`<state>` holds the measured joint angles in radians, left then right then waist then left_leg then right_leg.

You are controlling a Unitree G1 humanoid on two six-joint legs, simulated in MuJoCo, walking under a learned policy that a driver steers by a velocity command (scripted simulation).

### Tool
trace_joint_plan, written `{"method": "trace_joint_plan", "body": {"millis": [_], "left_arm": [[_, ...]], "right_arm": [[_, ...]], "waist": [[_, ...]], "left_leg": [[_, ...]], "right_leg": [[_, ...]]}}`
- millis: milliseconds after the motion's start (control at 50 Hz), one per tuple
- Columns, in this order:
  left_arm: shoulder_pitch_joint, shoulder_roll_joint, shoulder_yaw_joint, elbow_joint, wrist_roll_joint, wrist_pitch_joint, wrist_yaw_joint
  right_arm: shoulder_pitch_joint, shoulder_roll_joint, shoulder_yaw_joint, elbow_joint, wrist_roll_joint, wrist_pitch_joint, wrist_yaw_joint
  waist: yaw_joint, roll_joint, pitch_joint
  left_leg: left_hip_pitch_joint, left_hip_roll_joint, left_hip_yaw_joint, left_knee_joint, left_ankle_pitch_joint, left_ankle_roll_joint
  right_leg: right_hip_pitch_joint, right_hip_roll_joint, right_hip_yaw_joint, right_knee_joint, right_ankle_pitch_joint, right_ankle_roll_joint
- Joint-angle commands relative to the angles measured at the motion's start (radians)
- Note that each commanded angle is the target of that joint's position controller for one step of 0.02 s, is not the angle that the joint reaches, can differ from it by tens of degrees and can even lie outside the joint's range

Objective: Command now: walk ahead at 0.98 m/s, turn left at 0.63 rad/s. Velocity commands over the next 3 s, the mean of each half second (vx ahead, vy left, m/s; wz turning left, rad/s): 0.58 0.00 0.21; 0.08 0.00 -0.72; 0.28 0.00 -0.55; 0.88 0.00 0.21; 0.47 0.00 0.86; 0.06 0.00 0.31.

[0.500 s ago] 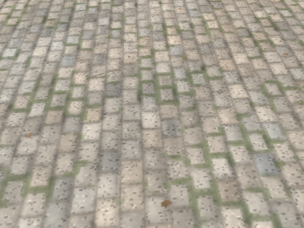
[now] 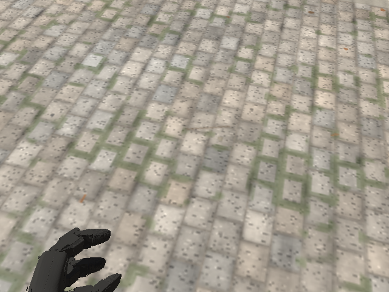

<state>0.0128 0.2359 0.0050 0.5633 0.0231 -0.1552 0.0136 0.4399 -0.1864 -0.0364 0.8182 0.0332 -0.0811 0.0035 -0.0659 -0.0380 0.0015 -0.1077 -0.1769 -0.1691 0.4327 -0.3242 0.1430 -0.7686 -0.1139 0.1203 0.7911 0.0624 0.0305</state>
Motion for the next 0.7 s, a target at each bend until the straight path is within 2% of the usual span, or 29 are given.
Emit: {"method": "trace_joint_plan", "body": {"millis": [20,60,80,100,120,140,160,180,200,220,240,260,280,300,340,360,400,440,480,520,540,560,580,600,620,640,660,700], "left_arm": [[-0.116,0.062,0.02,-0.091,-0.035,-0.006,0.003],[-0.133,0.109,0.041,-0.098,-0.049,-0.013,-0.004],[-0.102,0.135,0.055,-0.094,-0.051,-0.018,-0.008],[-0.017,0.164,0.073,-0.079,-0.052,-0.023,-0.01],[0.142,0.197,0.09,-0.049,-0.047,-0.024,-0.01],[0.387,0.226,0.092,-0.009,-0.023,-0.018,-0.006],[0.531,0.302,0.115,0.07,0.016,-0.014,-0.021],[0.553,0.21,0.102,0.091,0.003,-0.014,-0.035],[0.461,0.126,0.083,0.074,-0.005,0.0,-0.024],[0.37,0.114,0.07,0.064,-0.003,0.012,-0.022],[0.332,0.119,0.065,0.08,-0.006,0.013,-0.028],[0.32,0.099,0.055,0.095,-0.003,0.007,-0.03],[0.298,0.074,0.045,0.109,-0.006,0.006,-0.035],[0.271,0.074,0.041,0.121,-0.016,0.005,-0.037],[0.239,0.137,0.055,0.137,-0.018,0.008,-0.031],[0.228,0.17,0.065,0.142,-0.021,0.016,-0.024],[0.283,0.192,0.071,0.168,-0.041,0.033,-0.014],[0.309,0.203,0.075,0.179,-0.054,0.048,-0.006],[0.318,0.214,0.083,0.176,-0.059,0.064,0.001],[0.302,0.204,0.083,0.161,-0.061,0.08,0.009],[0.304,0.167,0.074,0.139,-0.052,0.083,0.01],[0.312,0.096,0.052,0.102,-0.032,0.082,0.008],[0.492,0.073,0.039,0.112,-0.049,0.09,0.004],[0.512,0.163,0.065,0.141,-0.053,0.114,0.004],[0.452,0.184,0.079,0.127,-0.056,0.138,0.009],[0.422,0.184,0.087,0.125,-0.053,0.163,0.019],[0.406,0.187,0.095,0.118,-0.047,0.188,0.029],[0.398,0.142,0.091,0.095,-0.042,0.213,0.034]], "right_arm": [[-0.014,-0.164,-0.042,-0.061,0.009,-0.026,-0.009],[0.009,-0.156,-0.042,-0.041,0.003,-0.02,-0.014],[0.008,-0.169,-0.046,-0.036,-0.004,-0.013,-0.016],[-0.002,-0.186,-0.051,-0.036,-0.016,-0.004,-0.014],[-0.039,-0.201,-0.052,-0.046,-0.036,0.005,-0.005],[-0.118,-0.17,-0.035,-0.091,-0.062,0.006,0.003],[0.098,-0.05,-0.004,-0.066,-0.019,-0.007,0.012],[0.131,-0.093,0.008,-0.045,0.017,-0.01,0.008],[-0.059,-0.171,-0.011,-0.084,0.024,-0.004,0.002],[-0.215,-0.187,-0.007,-0.139,-0.002,-0.006,-0.002],[-0.292,-0.168,-0.007,-0.169,-0.024,-0.009,-0.003],[-0.28,-0.149,-0.009,-0.179,-0.03,-0.008,0.002],[-0.241,-0.124,-0.004,-0.172,-0.02,-0.001,0.006],[-0.202,-0.099,0.002,-0.159,-0.017,0.005,0.006],[-0.206,-0.077,0.014,-0.159,-0.03,0.002,0.005],[-0.224,-0.069,0.021,-0.157,-0.034,-0.002,0.008],[-0.305,-0.08,0.021,-0.169,-0.042,-0.008,0.014],[-0.371,-0.118,0.009,-0.191,-0.045,-0.006,0.012],[-0.399,-0.163,-0.01,-0.206,-0.051,-0.006,0.004],[-0.351,-0.187,-0.028,-0.193,-0.058,-0.011,-0.004],[-0.294,-0.226,-0.041,-0.188,-0.068,-0.014,-0.013],[-0.193,-0.281,-0.051,-0.188,-0.091,-0.004,-0.03],[-0.18,-0.244,-0.04,-0.196,-0.094,0.018,-0.025],[-0.22,-0.189,-0.032,-0.209,-0.064,0.034,-0.018],[-0.268,-0.162,-0.028,-0.215,-0.043,0.044,-0.02],[-0.33,-0.151,-0.024,-0.217,-0.037,0.051,-0.021],[-0.381,-0.155,-0.026,-0.218,-0.045,0.055,-0.024],[-0.431,-0.176,-0.037,-0.213,-0.062,0.054,-0.03]], "waist": [[-0.035,0.127,0.057],[-0.042,0.157,0.055],[-0.02,0.165,0.037],[0.029,0.178,-0.015],[0.119,0.195,-0.109],[0.236,0.185,-0.279],[0.157,-0.282,-0.485],[0.175,-0.343,-0.502],[0.207,-0.194,-0.284],[0.19,0.005,-0.153],[0.152,0.081,-0.057],[0.105,0.068,-0.045],[0.071,0.034,-0.033],[0.042,0.007,-0.029],[0.027,-0.024,-0.044],[0.031,-0.036,-0.07],[0.066,-0.058,-0.096],[0.075,-0.07,-0.076],[0.07,-0.073,-0.061],[0.035,-0.068,-0.067],[0.021,-0.017,-0.121],[-0.005,0.168,-0.222],[0.054,0.35,-0.405],[0.056,0.234,-0.362],[0.065,0.196,-0.274],[0.081,0.16,-0.203],[0.1,0.173,-0.149],[0.124,0.189,-0.095]], "left_leg": [[-0.277,0.171,-0.153,-0.165,0.177,0.109],[-0.065,0.232,-0.208,-0.1,0.281,0.098],[0.027,0.259,-0.217,-0.046,0.455,0.09],[0.1,0.271,-0.209,0.051,0.704,0.077],[0.121,0.246,-0.174,0.232,0.924,0.042],[-0.052,0.214,-0.146,0.54,0.851,0.006],[-0.463,0.015,-0.057,1.012,0.132,-0.095],[-0.624,0.033,-0.1,1.13,-0.209,-0.097],[-0.72,0.101,-0.079,1.153,-0.183,-0.096],[-0.684,0.139,-0.025,1.097,-0.133,-0.099],[-0.665,0.154,0.013,1.027,-0.134,-0.105],[-0.616,0.193,0.024,0.944,-0.123,-0.103],[-0.576,0.208,0.041,0.858,-0.113,-0.106],[-0.537,0.216,0.065,0.755,-0.084,-0.117],[-0.445,0.206,0.117,0.534,0.034,-0.139],[-0.366,0.198,0.137,0.423,0.136,-0.141],[-0.277,0.16,0.144,0.282,0.311,-0.151],[-0.279,0.143,0.114,0.186,0.37,-0.143],[-0.269,0.138,0.09,0.099,0.37,-0.124],[-0.157,0.142,0.098,-0.012,0.446,-0.098],[-0.011,0.234,0.046,-0.017,0.648,-0.061],[0.24,0.476,-0.126,0.059,1.104,0.035],[0.342,0.676,-0.316,0.074,1.164,0.179],[0.247,0.628,-0.283,0.036,0.967,0.177],[0.172,0.575,-0.204,-0.008,0.703,0.148],[0.065,0.527,-0.145,-0.068,0.492,0.123],[-0.05,0.5,-0.091,-0.114,0.378,0.109],[-0.199,0.461,0.033,-0.172,0.328,0.097]], "right_leg": [[0.34,0.094,-0.118,-0.231,0.135,0.016],[0.275,0.089,-0.095,-0.313,0.08,-0.012],[0.277,0.101,-0.103,-0.323,0.015,-0.037],[0.339,0.122,-0.123,-0.317,-0.058,-0.071],[0.502,0.123,-0.136,-0.324,-0.05,-0.123],[0.844,0.0,-0.027,-0.222,-0.001,-0.189],[1.296,-0.275,0.5,-0.279,-0.042,-0.416],[1.336,-0.334,0.742,-0.408,-0.216,-0.414],[1.201,-0.288,0.56,-0.413,-0.164,-0.35],[0.992,-0.244,0.384,-0.417,0.078,-0.303],[0.829,-0.201,0.28,-0.431,0.301,-0.288],[0.744,-0.163,0.203,-0.452,0.379,-0.268],[0.689,-0.129,0.15,-0.479,0.409,-0.254],[0.634,-0.107,0.098,-0.502,0.457,-0.25],[0.554,-0.075,0.006,-0.529,0.581,-0.259],[0.524,-0.053,-0.046,-0.536,0.582,-0.25],[0.524,-0.029,-0.049,-0.53,0.494,-0.234],[0.562,-0.038,-0.007,-0.495,0.388,-0.213],[0.59,-0.044,0.057,-0.432,0.265,-0.183],[0.563,-0.005,0.088,-0.323,0.147,-0.141],[0.486,0.059,0.068,-0.187,0.015,-0.101],[0.254,0.159,-0.015,0.102,-0.421,-0.041],[0.146,0.169,-0.023,0.337,-0.812,-0.012],[0.12,0.117,-0.007,0.448,-0.759,0.02],[0.061,0.087,-0.038,0.504,-0.693,0.041],[0.057,0.056,-0.048,0.509,-0.623,0.059],[0.091,0.037,-0.054,0.517,-0.561,0.072],[0.176,0.036,-0.094,0.486,-0.48,0.078]]}}
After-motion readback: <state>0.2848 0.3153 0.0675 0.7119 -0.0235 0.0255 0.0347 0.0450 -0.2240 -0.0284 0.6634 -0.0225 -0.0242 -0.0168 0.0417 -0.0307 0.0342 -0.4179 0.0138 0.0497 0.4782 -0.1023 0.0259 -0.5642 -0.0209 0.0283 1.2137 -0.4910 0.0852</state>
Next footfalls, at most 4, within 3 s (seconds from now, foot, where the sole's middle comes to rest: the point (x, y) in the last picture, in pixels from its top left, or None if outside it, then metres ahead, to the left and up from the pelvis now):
0.14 right None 0.34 -0.15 -0.77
0.54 left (157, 283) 0.53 0.09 -0.77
0.94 right None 0.42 -0.17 -0.77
1.46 left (177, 278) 0.54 0.02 -0.77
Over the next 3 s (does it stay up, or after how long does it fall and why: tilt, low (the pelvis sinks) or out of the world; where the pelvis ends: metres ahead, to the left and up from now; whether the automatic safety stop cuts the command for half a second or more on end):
stays up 1.12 -0.44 0.00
